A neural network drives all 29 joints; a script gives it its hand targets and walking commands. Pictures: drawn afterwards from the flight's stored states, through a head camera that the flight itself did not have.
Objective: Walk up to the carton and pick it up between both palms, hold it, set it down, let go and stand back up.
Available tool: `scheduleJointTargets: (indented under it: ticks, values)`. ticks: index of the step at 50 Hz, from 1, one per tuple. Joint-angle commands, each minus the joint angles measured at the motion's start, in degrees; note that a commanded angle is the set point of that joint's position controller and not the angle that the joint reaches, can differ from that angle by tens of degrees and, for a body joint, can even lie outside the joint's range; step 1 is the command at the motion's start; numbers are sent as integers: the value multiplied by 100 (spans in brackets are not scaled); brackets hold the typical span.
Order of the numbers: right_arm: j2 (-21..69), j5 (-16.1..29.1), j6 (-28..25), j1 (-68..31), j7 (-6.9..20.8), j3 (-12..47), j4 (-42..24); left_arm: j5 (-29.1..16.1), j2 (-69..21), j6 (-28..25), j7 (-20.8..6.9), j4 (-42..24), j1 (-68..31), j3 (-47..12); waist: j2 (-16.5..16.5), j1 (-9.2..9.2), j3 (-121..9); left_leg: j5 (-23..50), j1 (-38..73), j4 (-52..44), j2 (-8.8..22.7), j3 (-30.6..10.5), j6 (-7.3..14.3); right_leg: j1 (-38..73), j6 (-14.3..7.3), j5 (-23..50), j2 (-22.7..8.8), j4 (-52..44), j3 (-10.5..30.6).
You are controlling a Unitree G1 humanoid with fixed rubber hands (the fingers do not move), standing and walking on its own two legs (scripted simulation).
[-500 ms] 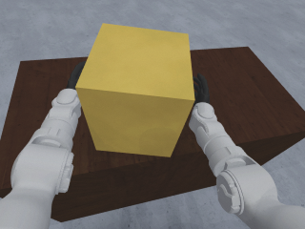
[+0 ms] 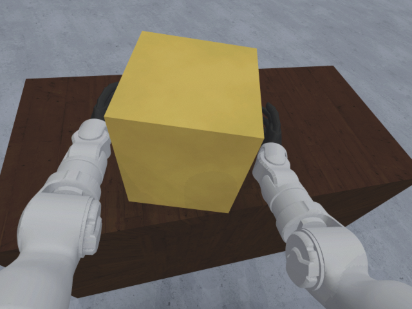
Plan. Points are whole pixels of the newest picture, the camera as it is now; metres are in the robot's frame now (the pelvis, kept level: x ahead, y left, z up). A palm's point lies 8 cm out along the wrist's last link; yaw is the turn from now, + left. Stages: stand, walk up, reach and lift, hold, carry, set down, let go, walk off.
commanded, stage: reach and lift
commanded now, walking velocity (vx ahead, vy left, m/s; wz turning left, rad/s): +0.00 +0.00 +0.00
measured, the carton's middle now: (188, 129) +0.48 -0.02 +0.04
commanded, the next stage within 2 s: none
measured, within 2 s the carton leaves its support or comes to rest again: leaves its support in 1.24 s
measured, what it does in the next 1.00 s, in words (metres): stands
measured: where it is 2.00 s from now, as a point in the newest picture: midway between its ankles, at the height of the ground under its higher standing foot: outside the picture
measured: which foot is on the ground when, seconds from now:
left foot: down 0.00-1.00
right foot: down 0.00-1.00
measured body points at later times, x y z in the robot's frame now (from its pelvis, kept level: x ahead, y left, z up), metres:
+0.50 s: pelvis +0.02 +0.00 +0.02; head +0.07 +0.04 +0.46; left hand +0.48 +0.16 +0.08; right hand +0.40 -0.17 +0.07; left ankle +0.05 +0.09 -0.72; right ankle -0.02 -0.17 -0.72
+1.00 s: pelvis +0.03 -0.01 +0.02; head +0.08 +0.04 +0.47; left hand +0.48 +0.16 +0.08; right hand +0.40 -0.17 +0.07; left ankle +0.05 +0.09 -0.72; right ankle -0.02 -0.17 -0.72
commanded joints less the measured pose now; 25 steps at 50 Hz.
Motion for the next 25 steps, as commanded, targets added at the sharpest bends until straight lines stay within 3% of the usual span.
scheduleJointTargets:
  ticks: [1, 5, 9, 14, 25]
  values:
    - [447, -509, -515, -2861, 127, 143, -884, 391, -791, -426, -314, -1026, -3161, 70, 1388, -34, -3331, 2157, 3852, -122, -15, -40, -664, -14, -335, 1556, 249, -479, -461]
    - [1224, -979, -718, -2913, 367, 6, -608, 892, -1379, -567, -518, -697, -3201, 362, 1313, 101, -3081, 2250, 3823, -263, -44, 56, -634, 333, -334, 1638, 255, -581, -423]
    - [2535, -1831, -1000, -2953, 821, -219, -348, 1683, -2642, -826, -920, -356, -3185, 767, 1293, 268, -2853, 2413, 3907, -457, -114, 135, -626, 871, -351, 1811, 219, -742, -363]
    - [3296, -2530, -1270, -2599, 1179, -253, -113, 2351, -3556, -991, -1086, 82, -2882, 1172, 1216, 452, -2418, 3099, 4092, -556, -129, 178, -724, 1280, -299, 2303, 301, -923, -379]
    - [3298, -2861, -1502, -2283, 1207, -240, -2, 2522, -3967, -990, -1087, -211, -2637, 1260, 931, 322, -2148, 3234, 4252, -834, -56, 194, -784, 1781, -349, 2360, 358, -1332, -455]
